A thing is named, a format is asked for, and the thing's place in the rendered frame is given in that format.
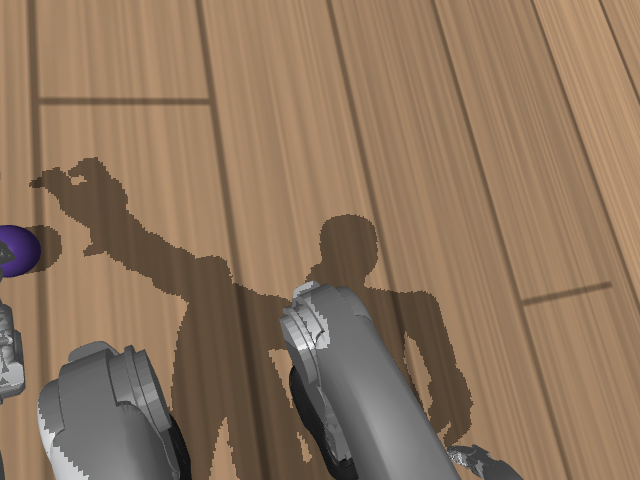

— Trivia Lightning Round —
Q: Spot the ball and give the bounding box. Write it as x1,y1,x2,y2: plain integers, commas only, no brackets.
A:
0,225,41,278

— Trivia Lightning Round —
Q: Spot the right robot hand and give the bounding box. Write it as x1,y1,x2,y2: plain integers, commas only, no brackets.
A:
447,444,524,480

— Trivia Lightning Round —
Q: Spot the left robot arm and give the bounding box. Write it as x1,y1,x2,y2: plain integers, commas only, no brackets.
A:
0,240,25,480

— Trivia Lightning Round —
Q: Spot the left robot hand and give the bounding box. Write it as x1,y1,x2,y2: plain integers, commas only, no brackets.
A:
0,241,16,265

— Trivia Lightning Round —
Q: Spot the right robot foot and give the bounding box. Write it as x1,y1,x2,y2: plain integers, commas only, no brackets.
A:
289,365,359,480

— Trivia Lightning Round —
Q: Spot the left robot foot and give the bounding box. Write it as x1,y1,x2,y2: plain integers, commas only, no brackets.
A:
168,413,192,480

